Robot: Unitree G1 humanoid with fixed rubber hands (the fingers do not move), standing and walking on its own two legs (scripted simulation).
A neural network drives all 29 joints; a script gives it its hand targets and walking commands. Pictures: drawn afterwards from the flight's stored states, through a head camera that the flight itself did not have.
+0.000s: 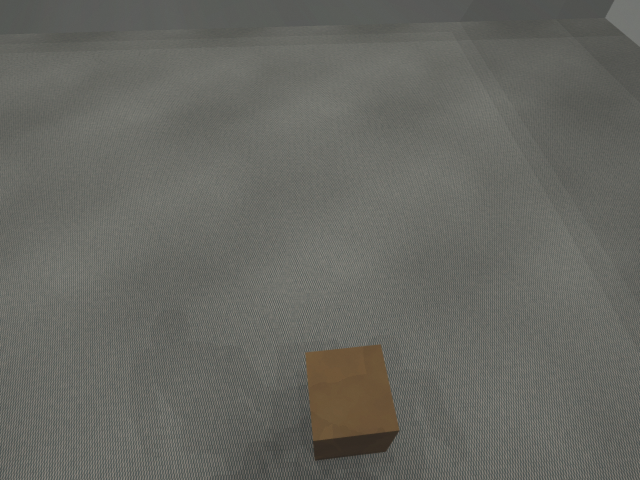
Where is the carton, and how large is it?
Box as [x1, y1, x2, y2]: [305, 344, 398, 460]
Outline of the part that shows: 380,344 305,352 315,460 385,451 397,433 398,426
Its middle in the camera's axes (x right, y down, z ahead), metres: +0.07 +0.44 +1.05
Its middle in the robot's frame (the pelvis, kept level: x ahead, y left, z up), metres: +0.38 -0.05 -0.63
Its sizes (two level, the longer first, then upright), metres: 0.210 0.200 0.250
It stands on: the floor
